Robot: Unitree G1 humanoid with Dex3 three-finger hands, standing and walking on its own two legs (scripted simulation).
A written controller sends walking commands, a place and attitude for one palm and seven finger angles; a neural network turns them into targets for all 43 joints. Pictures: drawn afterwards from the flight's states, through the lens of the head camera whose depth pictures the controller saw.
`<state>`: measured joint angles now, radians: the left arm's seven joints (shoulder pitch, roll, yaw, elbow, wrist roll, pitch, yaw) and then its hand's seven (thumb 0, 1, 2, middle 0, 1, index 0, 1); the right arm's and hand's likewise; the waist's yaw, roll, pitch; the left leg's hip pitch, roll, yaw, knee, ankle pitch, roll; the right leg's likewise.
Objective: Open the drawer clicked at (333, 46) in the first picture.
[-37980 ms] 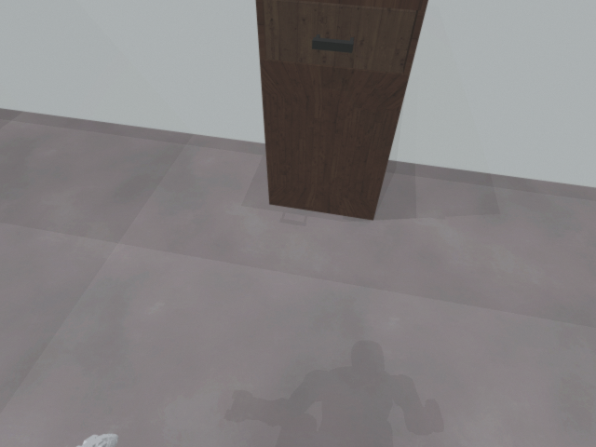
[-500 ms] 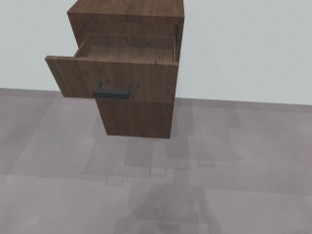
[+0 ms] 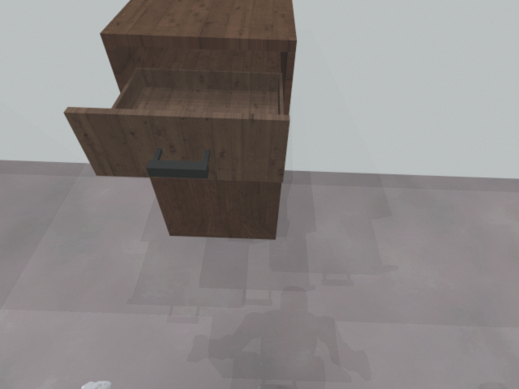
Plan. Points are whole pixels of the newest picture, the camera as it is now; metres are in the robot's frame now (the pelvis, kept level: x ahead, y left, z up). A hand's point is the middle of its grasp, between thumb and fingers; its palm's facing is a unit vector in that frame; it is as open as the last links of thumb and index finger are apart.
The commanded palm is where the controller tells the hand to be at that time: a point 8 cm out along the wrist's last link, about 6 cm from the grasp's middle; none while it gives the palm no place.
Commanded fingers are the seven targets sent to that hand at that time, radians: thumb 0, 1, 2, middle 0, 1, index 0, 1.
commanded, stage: look to check the result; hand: left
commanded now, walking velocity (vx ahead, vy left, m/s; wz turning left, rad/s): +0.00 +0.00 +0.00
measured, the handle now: (180, 161) +0.55 +0.19 +0.01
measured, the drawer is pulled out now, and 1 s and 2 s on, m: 0.30 0.30 0.30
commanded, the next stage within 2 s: stand and wait in 0.54 s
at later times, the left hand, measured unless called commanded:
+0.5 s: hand out of the picture +0.08 +0.25 -0.16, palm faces -0.02 -0.94 -0.33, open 7.4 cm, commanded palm none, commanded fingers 0.00 0.90 0.90 -0.20 -0.30 -0.20 -0.30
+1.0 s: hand out of the picture +0.12 +0.25 -0.16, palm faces -0.03 -0.94 -0.34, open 7.4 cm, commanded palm none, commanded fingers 0.00 0.90 0.90 -0.20 -0.30 -0.20 -0.30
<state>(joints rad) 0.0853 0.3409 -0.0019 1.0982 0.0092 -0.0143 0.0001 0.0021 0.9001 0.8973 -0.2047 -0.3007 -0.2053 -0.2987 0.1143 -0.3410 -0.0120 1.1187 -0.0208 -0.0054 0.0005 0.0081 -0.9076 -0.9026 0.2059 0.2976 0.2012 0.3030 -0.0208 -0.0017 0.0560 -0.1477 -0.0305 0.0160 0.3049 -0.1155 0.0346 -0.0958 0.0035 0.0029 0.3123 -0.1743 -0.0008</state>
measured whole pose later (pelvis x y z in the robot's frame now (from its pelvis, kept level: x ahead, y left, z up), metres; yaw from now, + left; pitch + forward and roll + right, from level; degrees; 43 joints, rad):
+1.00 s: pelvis +0.03 +0.00 +0.00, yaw +0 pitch -1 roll +0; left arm 0.10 0.34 0.00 1.11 0.01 -0.01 0.01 0.00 0.90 0.90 -0.20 -0.30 -0.21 -0.30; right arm 0.10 -0.33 -0.01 1.12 -0.02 0.00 -0.01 0.01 -0.91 -0.90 0.21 0.30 0.20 0.30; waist -0.01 -0.01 0.07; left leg -0.10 -0.04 0.01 0.28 -0.15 0.03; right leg -0.04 0.00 0.00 0.27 -0.20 0.00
